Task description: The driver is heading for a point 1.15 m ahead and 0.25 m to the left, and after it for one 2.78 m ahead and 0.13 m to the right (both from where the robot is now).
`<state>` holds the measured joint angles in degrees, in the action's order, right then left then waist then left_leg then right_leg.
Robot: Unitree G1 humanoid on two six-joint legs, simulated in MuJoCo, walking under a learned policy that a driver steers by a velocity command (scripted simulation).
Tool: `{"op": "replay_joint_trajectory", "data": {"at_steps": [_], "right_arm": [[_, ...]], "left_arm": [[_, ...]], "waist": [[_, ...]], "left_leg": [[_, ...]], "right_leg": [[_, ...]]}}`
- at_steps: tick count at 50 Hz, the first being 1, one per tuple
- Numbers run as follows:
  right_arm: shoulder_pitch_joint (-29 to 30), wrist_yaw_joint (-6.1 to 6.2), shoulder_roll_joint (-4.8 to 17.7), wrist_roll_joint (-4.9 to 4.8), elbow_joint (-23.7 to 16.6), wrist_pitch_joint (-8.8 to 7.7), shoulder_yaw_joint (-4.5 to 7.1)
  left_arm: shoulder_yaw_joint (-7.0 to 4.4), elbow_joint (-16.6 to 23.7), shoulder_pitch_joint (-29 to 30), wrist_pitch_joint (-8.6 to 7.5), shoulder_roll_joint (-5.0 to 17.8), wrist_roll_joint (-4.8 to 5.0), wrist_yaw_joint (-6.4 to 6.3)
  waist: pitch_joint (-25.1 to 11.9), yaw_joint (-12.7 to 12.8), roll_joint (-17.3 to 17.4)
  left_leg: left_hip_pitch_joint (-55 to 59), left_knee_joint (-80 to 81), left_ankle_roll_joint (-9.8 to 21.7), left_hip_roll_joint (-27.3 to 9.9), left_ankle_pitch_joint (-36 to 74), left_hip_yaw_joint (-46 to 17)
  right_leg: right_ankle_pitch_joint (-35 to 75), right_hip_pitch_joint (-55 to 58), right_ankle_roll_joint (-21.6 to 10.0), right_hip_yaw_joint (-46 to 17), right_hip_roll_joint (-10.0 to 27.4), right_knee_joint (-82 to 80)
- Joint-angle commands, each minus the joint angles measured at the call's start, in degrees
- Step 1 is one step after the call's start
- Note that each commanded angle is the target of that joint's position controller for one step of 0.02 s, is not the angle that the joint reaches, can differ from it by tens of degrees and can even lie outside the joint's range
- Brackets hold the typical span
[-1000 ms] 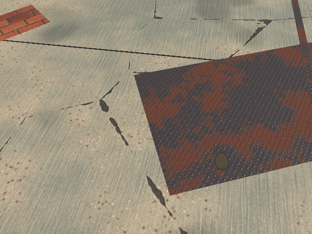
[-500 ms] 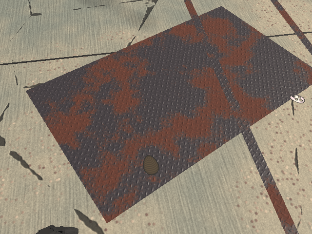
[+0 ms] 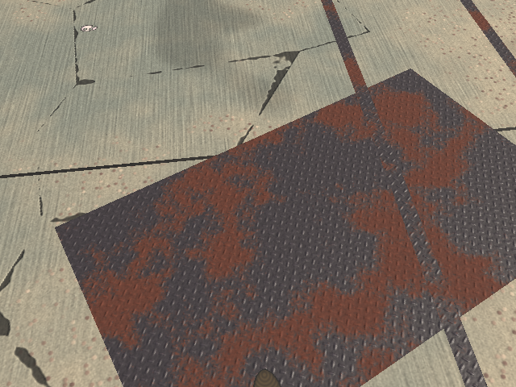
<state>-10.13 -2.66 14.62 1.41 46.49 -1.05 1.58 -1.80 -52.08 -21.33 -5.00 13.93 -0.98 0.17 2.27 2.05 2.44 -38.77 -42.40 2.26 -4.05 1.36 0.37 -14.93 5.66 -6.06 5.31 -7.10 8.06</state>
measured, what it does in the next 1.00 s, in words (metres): walks ahead, turning left: left foot, then right foot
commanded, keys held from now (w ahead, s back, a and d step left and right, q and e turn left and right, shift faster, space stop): w+q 0.68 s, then w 0.32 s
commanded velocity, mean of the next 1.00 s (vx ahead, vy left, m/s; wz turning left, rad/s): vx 0.50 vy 0.00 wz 0.45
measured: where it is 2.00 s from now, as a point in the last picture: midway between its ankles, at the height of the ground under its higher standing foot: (194, 262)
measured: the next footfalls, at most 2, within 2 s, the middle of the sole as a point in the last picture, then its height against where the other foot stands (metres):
left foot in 0.14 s outside the picture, level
right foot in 0.62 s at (292, 349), level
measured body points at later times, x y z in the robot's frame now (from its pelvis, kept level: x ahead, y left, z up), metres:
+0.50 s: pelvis +0.29 +0.04 +0.00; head +0.33 +0.06 +0.45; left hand +0.41 +0.32 -0.10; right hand +0.37 -0.24 -0.12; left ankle +0.20 +0.08 -0.74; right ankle +0.49 -0.09 -0.69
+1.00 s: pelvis +0.56 +0.09 +0.01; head +0.58 +0.10 +0.46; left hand +0.41 +0.31 -0.12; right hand +0.84 -0.02 -0.10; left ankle +0.61 +0.26 -0.70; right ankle +0.54 -0.03 -0.74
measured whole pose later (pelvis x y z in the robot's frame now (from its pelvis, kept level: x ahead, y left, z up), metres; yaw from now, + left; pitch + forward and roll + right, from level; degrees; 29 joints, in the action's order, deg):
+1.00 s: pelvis +0.56 +0.09 +0.01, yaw +29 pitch +2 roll -1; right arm -5.8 -3.4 15.1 2.2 42.4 -1.0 1.3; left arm -1.9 -51.6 -25.0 -5.0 14.2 -0.8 1.0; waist 1.0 3.9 2.6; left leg -33.7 -41.1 1.7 -2.5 -6.8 -0.6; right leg -14.6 -1.4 -1.4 6.7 -1.3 14.4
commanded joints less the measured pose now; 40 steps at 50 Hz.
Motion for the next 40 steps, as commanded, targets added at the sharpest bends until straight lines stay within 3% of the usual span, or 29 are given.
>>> {"op": "replay_joint_trajectory", "data": {"at_steps": [1,4,5,6,7,8,9,10,11,12,13,15,17,21,26,28,30,31,32,33,34,35,36,37,40], "right_arm": [[9.2,-0.48,2.2,0.25,-6.2,-1.2,-0.06],[5.1,-0.09,3.4,0.39,-5.6,-1.09,0.4],[0.3,0.16,4.5,0.53,-4.3,-1.19,0.88],[-7.1,0.47,6.2,0.79,-2.1,-1.58,1.72],[-16.3,1.04,8.9,1.66,0.3,-1.87,3.02],[-19.4,1.97,16.6,2.01,0.3,-1.31,5.39],[-17.5,1.65,15.5,-0.55,0.2,-0.99,5.35],[-14.1,1.84,14.0,-1.52,0.4,-0.77,5.13],[-11.0,1.91,10.8,-1.37,0.1,-0.64,4.39],[-8.6,2.01,8.7,-1.19,-0.1,-0.72,3.8],[-7.0,2.22,7.4,-1.36,-0.2,-0.93,3.34],[-7.1,2.04,8.0,-1.43,-0.2,-1.96,3.34],[-8.1,2.02,9.8,-1.39,0.0,-2.44,3.87],[-12.2,2.08,10.0,-1.53,0.7,-2.18,4.23],[-16.1,2.68,11.0,-0.67,0.7,-1.72,4.7],[-13.9,3.18,11.9,-0.37,-0.3,-1.8,4.96],[-10.5,3.0,12.9,-0.29,-1.4,-2.16,5.14],[-10.2,2.45,11.5,-0.81,-1.6,-2.63,4.72],[-12.1,2.18,6.3,-2.2,-3.7,-3.1,3.31],[-16.5,2.13,5.8,-2.1,-5.6,-2.84,3.0],[-16.3,2.7,9.1,-0.54,-2.9,-1.74,3.32],[-12.4,2.12,9.0,0.06,-2.6,-1.52,3.26],[-10.7,1.63,7.5,0.07,-2.9,-1.42,3.02],[-9.5,1.13,6.8,0.78,-3.4,-1.03,2.91],[-9.8,0.34,5.5,0.95,-3.2,-0.03,2.4]], "left_arm": [[-0.81,0.3,-3.5,-0.49,6.5,-0.25,-1.1],[-0.98,-0.5,-2.8,-0.02,8.9,-0.75,-2.19],[-1.18,-0.5,-2.2,0.41,9.9,-1.03,-2.51],[-1.37,-0.3,-1.7,0.83,10.8,-1.15,-2.6],[-1.29,1.1,0.7,0.76,11.1,-0.7,-2.48],[0.0,4.6,-2.1,-0.02,5.4,0.63,-1.24],[-0.7,5.6,0.7,-0.54,8.1,-0.2,-0.85],[-0.48,7.4,5.5,-1.18,7.8,-0.46,-0.45],[-0.25,7.9,6.3,-1.72,7.8,-0.09,-0.21],[-0.38,7.7,6.2,-1.29,7.6,-0.45,-0.16],[-0.24,7.8,5.2,-0.09,7.2,-1.39,-0.08],[0.06,8.0,3.9,2.06,5.9,-2.21,0.34],[0.24,9.6,6.6,2.76,5.3,-2.04,0.63],[0.58,13.2,16.7,2.7,5.0,-1.55,0.86],[0.9,16.2,24.2,1.79,5.8,-0.74,1.07],[0.49,16.1,21.7,1.29,7.4,-0.6,0.91],[-0.59,13.1,11.8,0.6,9.8,-0.53,0.13],[-1.44,11.4,4.2,-0.21,12.0,-1.18,-0.6],[-2.58,11.7,-3.8,-0.34,16.6,-2.62,-1.66],[-3.46,11.7,-1.1,0.74,19.4,-2.09,-1.59],[-2.71,12.7,3.4,1.38,13.8,-1.65,-1.28],[-1.62,13.0,5.6,1.34,9.0,-1.15,-0.96],[-1.07,12.4,6.8,1.17,7.1,-1.26,-0.73],[-0.9,11.3,6.2,0.71,6.7,-1.13,-0.73],[-1.14,8.8,3.3,-1.07,7.0,-0.43,0.13]], "waist": [[4.0,2.1,-4.7],[-0.1,-0.9,-7.6],[-2.9,-3.2,-8.4],[-6.8,-6.4,-8.6],[-11.4,-11.5,-6.3],[-17.9,-9.3,7.5],[-21.0,-8.8,4.0],[-11.9,-7.7,-0.3],[-5.9,-5.6,-3.0],[-1.8,-3.2,-5.1],[-0.4,-1.2,-4.6],[-1.4,0.1,-2.5],[-0.9,0.0,-1.1],[0.3,-4.0,1.1],[-0.6,-7.2,1.8],[-1.0,-5.2,2.3],[-4.5,-0.2,1.5],[-9.1,3.6,-2.3],[-18.3,5.6,-10.4],[-21.2,0.9,-23.0],[-13.0,-0.7,-11.8],[-6.9,-0.1,-4.9],[-3.5,-1.0,-4.3],[-2.1,-1.4,-7.0],[-2.4,-2.3,-8.7]], "left_leg": [[0.0,5.8,1.5,2.3,-0.5,4.2],[8.1,8.1,4.7,7.4,-9.7,8.2],[13.0,8.8,6.1,9.1,-12.7,8.6],[21.6,11.7,7.9,10.2,-13.3,7.2],[36.0,15.2,11.1,6.1,-12.2,0.8],[56.2,14.4,20.4,-11.6,-10.1,-26.1],[59.9,21.6,24.6,-16.4,-4.3,-44.1],[52.5,23.5,22.0,-14.0,-5.5,-34.1],[43.9,25.7,19.4,-12.2,-3.2,-28.5],[36.9,27.2,16.9,-9.1,0.5,-23.9],[31.7,28.4,15.6,-6.4,3.3,-20.3],[27.5,29.5,15.1,-3.5,7.1,-16.8],[25.2,30.7,14.6,-1.7,7.3,-15.0],[27.7,30.1,11.6,0.5,5.8,-15.1],[35.4,25.4,10.3,-1.4,10.5,-19.1],[35.4,22.9,8.5,-2.6,11.0,-21.5],[32.3,14.3,6.3,-1.0,16.9,-21.5],[28.4,2.6,4.9,3.1,13.9,-18.3],[19.0,-14.5,3.2,7.7,-4.5,-12.1],[5.4,-25.0,2.5,13.3,-33.7,-7.2],[0.9,-30.4,2.7,7.5,-29.6,-7.6],[1.7,-29.4,2.4,5.7,-24.5,-7.0],[3.3,-26.3,2.0,4.2,-21.8,-6.6],[4.4,-24.1,1.6,3.1,-20.9,-6.4],[6.1,-21.9,0.8,3.7,-19.2,-6.2]], "right_leg": [[38.8,0.2,-0.9,-1.0,17.5,0.6],[65.5,4.7,0.7,1.3,18.8,11.8],[71.1,4.9,0.9,1.9,19.2,19.4],[68.4,2.2,0.9,2.4,19.3,29.7],[54.5,-8.2,1.3,3.8,18.1,44.4],[11.0,-32.7,4.3,4.7,8.6,68.7],[-14.5,-44.4,4.2,-6.0,2.8,77.9],[-8.0,-48.6,3.7,-10.1,7.6,75.1],[-4.4,-47.0,3.9,-9.0,9.7,70.0],[-3.8,-44.3,4.5,-8.5,11.2,65.3],[-3.9,-41.1,5.6,-8.2,12.0,62.3],[-3.2,-37.7,7.2,-6.9,12.3,58.0],[0.5,-38.2,8.5,-5.5,12.4,52.4],[10.6,-40.8,9.7,-4.7,11.7,38.8],[12.9,-40.2,8.5,-5.5,8.9,28.6],[10.2,-34.2,7.2,-6.9,8.1,24.2],[6.1,-20.0,5.3,-6.2,5.9,20.5],[5.4,-8.7,3.5,-9.1,9.4,17.6],[-9.1,5.4,0.1,-25.6,24.6,14.6],[-11.9,9.7,-5.4,-50.6,33.4,7.1],[-17.1,3.0,-5.8,-46.3,32.2,7.8],[-13.7,-3.9,-5.0,-37.2,28.8,7.2],[-6.2,-9.1,-3.6,-29.5,25.6,5.6],[-0.1,-11.6,-2.9,-24.3,23.3,4.8],[14.7,-13.1,-3.7,-17.0,21.4,3.8]]}}
Velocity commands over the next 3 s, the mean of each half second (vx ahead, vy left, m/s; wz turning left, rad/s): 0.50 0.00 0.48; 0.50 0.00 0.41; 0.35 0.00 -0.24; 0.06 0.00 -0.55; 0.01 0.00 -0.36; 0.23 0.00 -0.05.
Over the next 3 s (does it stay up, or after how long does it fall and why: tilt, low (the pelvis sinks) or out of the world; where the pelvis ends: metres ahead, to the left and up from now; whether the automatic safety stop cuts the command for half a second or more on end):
stays up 0.87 0.26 0.01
